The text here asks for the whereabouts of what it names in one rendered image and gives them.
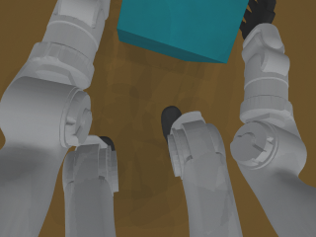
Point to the carton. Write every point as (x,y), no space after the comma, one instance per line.
(190,30)

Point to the right robot upper arm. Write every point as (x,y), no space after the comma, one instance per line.
(270,159)

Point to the robot left shin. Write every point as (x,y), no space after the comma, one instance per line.
(69,160)

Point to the left robot upper arm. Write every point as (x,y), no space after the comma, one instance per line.
(40,120)

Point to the robot right thigh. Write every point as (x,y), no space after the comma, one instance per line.
(212,209)

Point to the right robot forearm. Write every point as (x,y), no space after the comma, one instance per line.
(266,79)

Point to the left robot forearm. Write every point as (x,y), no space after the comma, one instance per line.
(68,48)

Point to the right robot hand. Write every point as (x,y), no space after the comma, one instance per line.
(262,13)

